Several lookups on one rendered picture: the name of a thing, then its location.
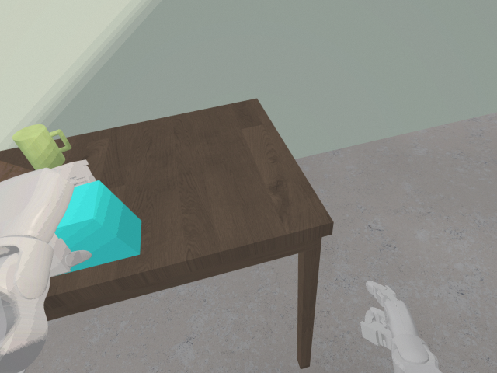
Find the right robot forearm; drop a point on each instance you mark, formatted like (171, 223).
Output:
(410, 354)

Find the left robot forearm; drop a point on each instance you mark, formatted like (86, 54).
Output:
(24, 283)

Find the table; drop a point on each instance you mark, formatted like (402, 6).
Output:
(216, 190)

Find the sponge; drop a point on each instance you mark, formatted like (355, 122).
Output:
(98, 222)

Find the robot left hand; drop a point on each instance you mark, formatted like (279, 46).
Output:
(33, 204)

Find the robot right hand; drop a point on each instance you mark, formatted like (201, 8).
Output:
(381, 327)

